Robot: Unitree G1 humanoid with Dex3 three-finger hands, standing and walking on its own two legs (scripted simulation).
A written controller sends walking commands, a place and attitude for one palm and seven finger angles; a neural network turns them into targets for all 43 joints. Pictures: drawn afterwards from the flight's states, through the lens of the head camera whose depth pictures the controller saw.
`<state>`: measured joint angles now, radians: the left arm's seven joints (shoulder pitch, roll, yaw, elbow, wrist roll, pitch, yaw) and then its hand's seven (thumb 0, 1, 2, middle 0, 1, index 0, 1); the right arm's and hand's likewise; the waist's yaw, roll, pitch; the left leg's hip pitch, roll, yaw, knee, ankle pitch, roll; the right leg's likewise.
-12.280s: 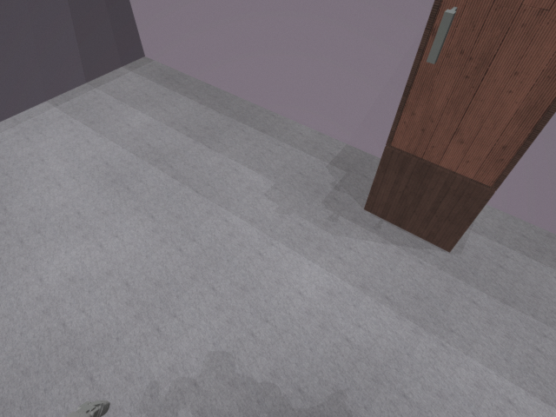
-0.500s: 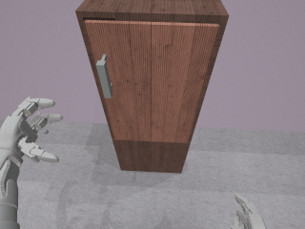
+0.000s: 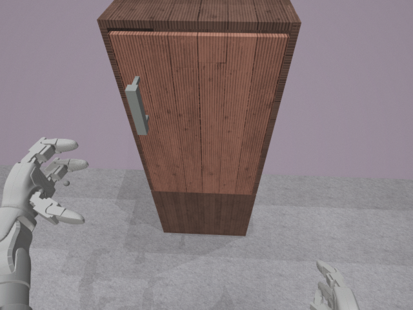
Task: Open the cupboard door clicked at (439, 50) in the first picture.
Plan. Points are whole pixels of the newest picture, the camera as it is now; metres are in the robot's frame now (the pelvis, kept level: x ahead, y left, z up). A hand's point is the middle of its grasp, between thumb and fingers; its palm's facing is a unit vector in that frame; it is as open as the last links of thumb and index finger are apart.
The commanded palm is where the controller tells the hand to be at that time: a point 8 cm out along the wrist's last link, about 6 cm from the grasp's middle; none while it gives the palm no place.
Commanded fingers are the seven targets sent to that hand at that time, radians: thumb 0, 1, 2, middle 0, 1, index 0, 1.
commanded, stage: move the hooked fingers beside the handle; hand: left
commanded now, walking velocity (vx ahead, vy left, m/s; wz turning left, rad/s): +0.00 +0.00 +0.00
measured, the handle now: (140, 106) +0.55 +0.21 +0.09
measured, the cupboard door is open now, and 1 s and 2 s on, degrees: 0 0 0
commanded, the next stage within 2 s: none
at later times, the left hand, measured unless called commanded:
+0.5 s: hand (82, 160) +0.35 +0.27 +0.11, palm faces +0.07 -1.00 -0.01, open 14.0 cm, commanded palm +0.33 +0.32 +0.11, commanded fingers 0.00 -0.50 0.30 -0.30 -1.20 -0.30 -1.20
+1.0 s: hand (92, 137) +0.42 +0.28 +0.10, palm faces +0.02 -1.00 +0.01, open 14.0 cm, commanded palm +0.40 +0.33 +0.10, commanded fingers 0.00 -0.50 0.30 -0.30 -1.20 -0.30 -1.20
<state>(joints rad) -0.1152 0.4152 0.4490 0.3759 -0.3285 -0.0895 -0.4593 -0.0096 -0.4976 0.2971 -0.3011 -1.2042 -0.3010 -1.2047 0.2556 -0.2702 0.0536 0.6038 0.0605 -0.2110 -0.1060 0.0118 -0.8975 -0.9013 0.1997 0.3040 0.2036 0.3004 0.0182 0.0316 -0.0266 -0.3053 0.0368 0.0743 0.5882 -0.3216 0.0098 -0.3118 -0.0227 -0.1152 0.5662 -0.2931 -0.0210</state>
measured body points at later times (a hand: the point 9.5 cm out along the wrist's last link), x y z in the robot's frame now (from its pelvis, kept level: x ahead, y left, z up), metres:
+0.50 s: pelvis -0.01 +0.00 +0.00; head +0.02 -0.01 +0.45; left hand +0.34 +0.33 +0.11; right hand +0.11 -0.27 -0.10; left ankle -0.01 +0.11 -0.73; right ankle +0.00 -0.10 -0.73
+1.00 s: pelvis -0.01 +0.02 -0.01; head +0.06 +0.03 +0.43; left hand +0.41 +0.33 +0.11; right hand +0.06 -0.26 -0.11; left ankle -0.01 +0.11 -0.73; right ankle +0.00 -0.10 -0.73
